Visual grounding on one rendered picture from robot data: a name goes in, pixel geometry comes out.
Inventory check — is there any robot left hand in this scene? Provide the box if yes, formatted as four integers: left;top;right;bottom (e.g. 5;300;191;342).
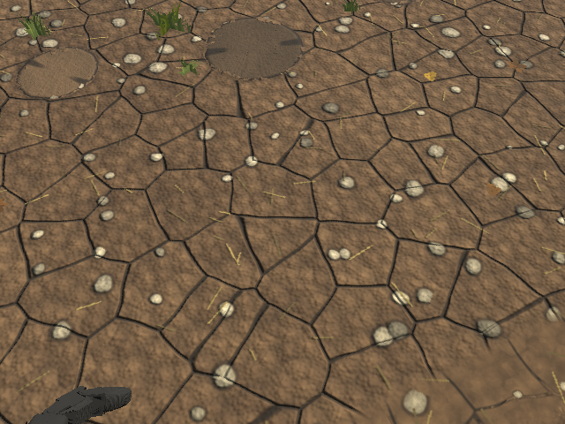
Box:
26;386;132;424

